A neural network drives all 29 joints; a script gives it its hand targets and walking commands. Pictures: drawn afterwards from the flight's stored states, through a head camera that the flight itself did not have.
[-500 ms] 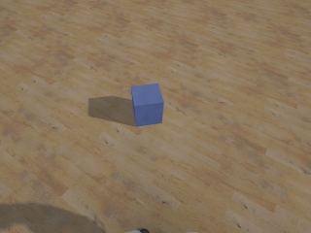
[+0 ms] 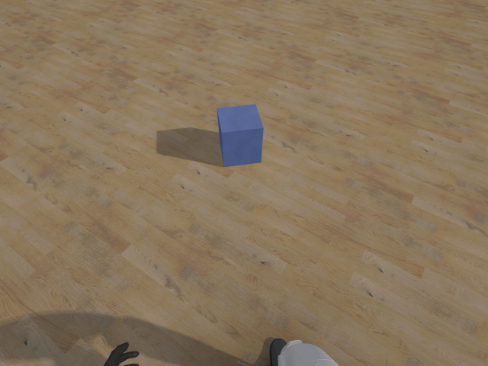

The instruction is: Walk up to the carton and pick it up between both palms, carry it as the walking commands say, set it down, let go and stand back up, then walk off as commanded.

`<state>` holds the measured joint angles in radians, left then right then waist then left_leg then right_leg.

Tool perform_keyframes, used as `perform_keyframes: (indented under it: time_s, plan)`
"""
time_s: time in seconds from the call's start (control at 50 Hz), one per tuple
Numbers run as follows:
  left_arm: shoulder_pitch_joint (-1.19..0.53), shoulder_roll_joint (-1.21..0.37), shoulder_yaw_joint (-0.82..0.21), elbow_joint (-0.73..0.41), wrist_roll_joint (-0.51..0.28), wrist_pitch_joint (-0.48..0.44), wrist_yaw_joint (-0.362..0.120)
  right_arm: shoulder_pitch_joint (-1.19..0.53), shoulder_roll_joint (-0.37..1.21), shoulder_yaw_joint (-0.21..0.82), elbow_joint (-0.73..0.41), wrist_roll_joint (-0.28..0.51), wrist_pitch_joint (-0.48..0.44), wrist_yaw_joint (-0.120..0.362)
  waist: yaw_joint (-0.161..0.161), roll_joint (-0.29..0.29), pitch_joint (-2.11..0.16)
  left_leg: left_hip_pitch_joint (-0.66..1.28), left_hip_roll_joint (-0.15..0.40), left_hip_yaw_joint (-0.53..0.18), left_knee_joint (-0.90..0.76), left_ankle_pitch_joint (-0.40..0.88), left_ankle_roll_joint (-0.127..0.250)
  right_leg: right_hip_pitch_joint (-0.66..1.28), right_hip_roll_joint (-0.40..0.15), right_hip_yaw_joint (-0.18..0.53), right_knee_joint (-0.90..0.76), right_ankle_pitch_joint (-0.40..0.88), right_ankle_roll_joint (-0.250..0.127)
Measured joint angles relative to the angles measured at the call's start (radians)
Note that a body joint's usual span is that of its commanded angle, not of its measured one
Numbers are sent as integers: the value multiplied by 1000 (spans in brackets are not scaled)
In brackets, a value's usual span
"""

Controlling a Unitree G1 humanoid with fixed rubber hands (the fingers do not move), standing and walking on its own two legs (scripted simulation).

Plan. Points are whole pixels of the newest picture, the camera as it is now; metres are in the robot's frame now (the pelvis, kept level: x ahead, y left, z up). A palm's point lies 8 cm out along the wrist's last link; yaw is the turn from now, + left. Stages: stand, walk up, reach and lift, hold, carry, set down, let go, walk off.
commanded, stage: walk off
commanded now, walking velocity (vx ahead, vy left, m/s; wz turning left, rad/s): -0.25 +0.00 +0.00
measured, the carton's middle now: (239, 136) +1.30 +0.02 -0.62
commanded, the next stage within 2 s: stand in 1.78 s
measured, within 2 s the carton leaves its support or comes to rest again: neither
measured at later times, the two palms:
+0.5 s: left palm out of the picture -0.15 +0.27 -0.12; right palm out of the picture -0.15 -0.25 -0.10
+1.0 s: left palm out of the picture -0.29 +0.26 -0.10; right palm out of the picture -0.42 -0.26 -0.12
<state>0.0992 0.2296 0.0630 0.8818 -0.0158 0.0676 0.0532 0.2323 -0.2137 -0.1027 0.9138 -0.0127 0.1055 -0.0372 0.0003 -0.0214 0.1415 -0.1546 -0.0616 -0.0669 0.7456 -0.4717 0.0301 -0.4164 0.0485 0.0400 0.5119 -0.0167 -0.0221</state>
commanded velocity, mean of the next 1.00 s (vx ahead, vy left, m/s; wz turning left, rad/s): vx -0.25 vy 0.00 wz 0.00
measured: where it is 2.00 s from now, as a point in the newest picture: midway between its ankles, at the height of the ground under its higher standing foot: outside the picture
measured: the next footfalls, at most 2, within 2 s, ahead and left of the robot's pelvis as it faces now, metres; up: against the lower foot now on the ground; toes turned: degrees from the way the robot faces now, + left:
right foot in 0.50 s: -0.17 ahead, -0.07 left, +0.00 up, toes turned +2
left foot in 0.96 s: -0.40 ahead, +0.07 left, +0.00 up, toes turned -1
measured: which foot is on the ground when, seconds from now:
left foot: down 0.00-0.52, up 0.54-0.94, down 0.96-1.00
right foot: down 0.00-0.02, up 0.04-0.48, down 0.50-0.96, up 0.98-1.00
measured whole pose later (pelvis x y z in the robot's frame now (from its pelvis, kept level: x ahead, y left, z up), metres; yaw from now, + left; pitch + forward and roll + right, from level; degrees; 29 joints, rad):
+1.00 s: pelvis -0.42 +0.00 +0.01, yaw +0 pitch -7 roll +1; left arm 0.05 0.23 0.07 0.88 -0.02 0.10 0.04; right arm 0.28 -0.21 -0.10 0.95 -0.01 0.12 -0.03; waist 0.00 -0.02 0.19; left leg -0.09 -0.09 0.03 0.54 -0.35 0.08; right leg -0.43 0.07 0.02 0.57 -0.26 -0.01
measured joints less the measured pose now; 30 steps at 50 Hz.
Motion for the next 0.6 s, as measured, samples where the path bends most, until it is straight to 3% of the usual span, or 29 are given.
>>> perform_keyframes:
  time_s: [0.02,0.04,0.08,0.1,0.16,0.22,0.32,0.44,0.5,0.52,0.54,0.56,0.6]
  plan:
    - [-5,4,0,1,0,4,0,0,7,0,3,0,0,0,2,-19,19,22,-10,17,-62,-27,14,-8,-13,12,3,-12,7]
    - [3,6,0,5,0,12,0,0,14,0,4,0,1,0,2,-36,40,28,-22,38,-80,3,22,-13,-20,31,29,-102,12]
    - [32,-6,0,15,0,30,-3,24,16,0,7,0,3,0,1,-17,46,21,-7,49,-94,76,33,-51,6,42,233,-348,14]
    - [48,-6,0,20,0,35,-9,34,18,0,13,0,4,0,1,-5,41,14,7,46,-103,103,33,-69,32,57,362,-395,14]
    - [85,15,3,36,0,40,-27,36,32,0,13,0,1,0,2,-2,14,-31,20,30,-144,172,33,-75,56,78,657,-409,14]
    - [125,35,8,62,0,45,-30,17,36,0,-8,0,-11,0,3,-9,-58,-128,22,39,-188,239,33,-61,56,99,755,-396,17]
    - [121,57,8,76,0,40,-30,-26,37,0,-41,0,-49,0,3,-9,-47,-188,24,57,-286,359,33,30,56,94,665,-401,44]
    - [101,46,8,77,0,34,-30,-26,37,0,-34,0,-46,0,4,-9,-27,-193,30,57,-384,480,25,127,56,61,289,-482,44]
    - [119,40,8,83,0,31,-30,-26,37,0,-34,0,-32,0,4,-9,-37,-208,31,58,-401,515,1,175,55,20,125,-466,17]
    - [125,37,8,87,0,28,-30,-29,37,0,-33,0,-29,0,3,-6,-30,-218,30,58,-380,490,-10,177,54,12,108,-414,-5]
    - [134,35,8,87,0,27,-30,-31,37,0,-33,0,-24,0,4,-8,-19,-241,24,55,-305,359,-17,178,50,7,108,-345,-30]
    - [146,31,8,87,0,27,-29,-32,36,0,-32,0,-16,0,6,-14,-14,-287,0,39,-154,219,-17,179,37,3,108,-282,-48]
    - [167,13,8,91,0,29,-19,-32,25,0,-33,0,-9,1,6,-12,-15,-372,-56,-24,172,118,-17,178,21,3,106,-244,-57]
